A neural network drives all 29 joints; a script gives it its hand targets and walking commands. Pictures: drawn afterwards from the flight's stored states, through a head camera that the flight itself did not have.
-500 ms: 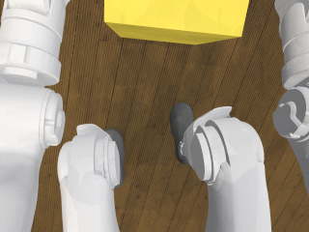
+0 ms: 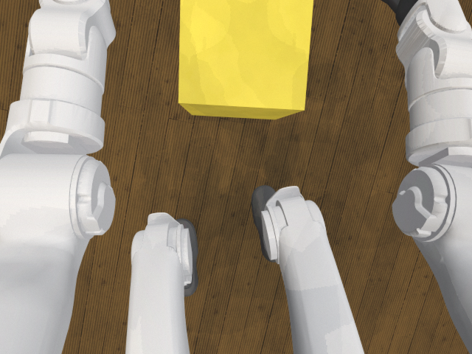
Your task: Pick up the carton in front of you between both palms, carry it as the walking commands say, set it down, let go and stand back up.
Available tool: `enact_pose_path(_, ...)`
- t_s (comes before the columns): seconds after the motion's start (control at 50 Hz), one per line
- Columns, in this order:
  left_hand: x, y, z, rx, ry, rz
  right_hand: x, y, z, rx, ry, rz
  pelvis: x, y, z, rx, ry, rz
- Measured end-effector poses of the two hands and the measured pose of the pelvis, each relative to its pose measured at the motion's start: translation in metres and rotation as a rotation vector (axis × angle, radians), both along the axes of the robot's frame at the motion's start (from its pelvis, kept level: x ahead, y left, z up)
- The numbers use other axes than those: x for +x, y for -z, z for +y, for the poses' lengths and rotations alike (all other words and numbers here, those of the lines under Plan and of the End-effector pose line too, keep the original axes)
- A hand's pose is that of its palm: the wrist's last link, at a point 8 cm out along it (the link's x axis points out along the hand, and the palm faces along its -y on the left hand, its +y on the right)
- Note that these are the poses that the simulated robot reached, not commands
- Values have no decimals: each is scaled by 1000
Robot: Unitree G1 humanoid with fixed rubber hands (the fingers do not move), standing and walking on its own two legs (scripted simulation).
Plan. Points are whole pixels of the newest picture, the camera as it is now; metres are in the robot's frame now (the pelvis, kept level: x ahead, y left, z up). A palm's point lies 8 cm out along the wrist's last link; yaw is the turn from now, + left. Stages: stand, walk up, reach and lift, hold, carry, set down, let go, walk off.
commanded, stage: set down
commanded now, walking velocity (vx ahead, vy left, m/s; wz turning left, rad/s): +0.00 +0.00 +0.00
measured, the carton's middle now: (239, 63) +0.55 -0.11 -0.36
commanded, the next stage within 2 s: let go in 0.46 s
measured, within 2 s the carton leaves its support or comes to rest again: neither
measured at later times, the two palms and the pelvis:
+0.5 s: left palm out of the picture +0.61 +0.08 +0.05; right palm out of the picture +0.51 -0.31 +0.05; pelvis +0.02 +0.00 +0.14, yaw -1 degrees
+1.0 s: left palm out of the picture +0.45 +0.12 +0.14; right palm out of the picture +0.38 -0.30 +0.15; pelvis +0.07 -0.03 +0.24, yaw -2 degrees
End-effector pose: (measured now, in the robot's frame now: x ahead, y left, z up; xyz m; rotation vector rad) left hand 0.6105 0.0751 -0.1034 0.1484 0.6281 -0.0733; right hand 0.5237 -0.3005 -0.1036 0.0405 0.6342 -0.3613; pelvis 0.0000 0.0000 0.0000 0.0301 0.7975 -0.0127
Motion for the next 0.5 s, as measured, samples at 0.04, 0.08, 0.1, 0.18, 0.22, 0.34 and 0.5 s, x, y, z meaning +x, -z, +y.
enact_pose_path(0.04, 0, -10, 0, -1, 2, -3, 0, -11, -2, -2, 0, 0, 2, -10, 0, -1, 0, 10)
enact_pose_path(0.08, 1, -22, 0, -2, 4, -4, -1, -23, -3, -3, 0, 0, 5, -20, 0, -2, 0, 18)
enact_pose_path(0.1, 1, -27, -1, -2, 5, -4, -1, -30, -4, -3, -1, 0, 6, -25, 0, -3, 0, 21)
enact_pose_path(0.18, 1, -53, -2, -2, 7, -1, -2, -56, -8, -2, -2, -1, 11, -47, 1, -3, 3, 29)
enact_pose_path(0.22, 1, -66, -2, -1, 7, 1, -3, -70, -9, 0, -3, -2, 13, -59, 1, -2, 5, 32)
enact_pose_path(0.34, 0, -105, -1, 0, 8, 2, -6, -107, -11, 3, -6, -5, 18, -94, -1, 1, 11, 31)
enact_pose_path(0.5, -3, -150, 1, 1, 12, 11, -10, -150, -11, 1, -14, -5, 23, -137, -4, 2, 13, 15)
